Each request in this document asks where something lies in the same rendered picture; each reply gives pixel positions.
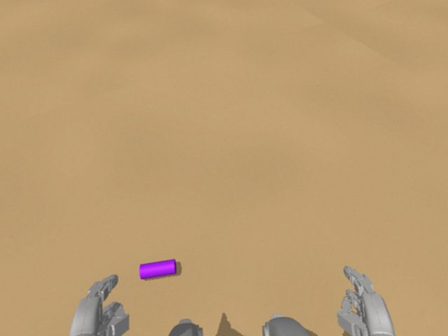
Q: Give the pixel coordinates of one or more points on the right robot hand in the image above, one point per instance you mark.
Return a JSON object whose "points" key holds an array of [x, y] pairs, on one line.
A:
{"points": [[372, 314]]}

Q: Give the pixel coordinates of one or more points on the left robot hand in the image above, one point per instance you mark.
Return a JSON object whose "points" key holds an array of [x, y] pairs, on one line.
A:
{"points": [[91, 318]]}

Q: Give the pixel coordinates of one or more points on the can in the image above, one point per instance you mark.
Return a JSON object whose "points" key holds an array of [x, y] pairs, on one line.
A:
{"points": [[157, 269]]}

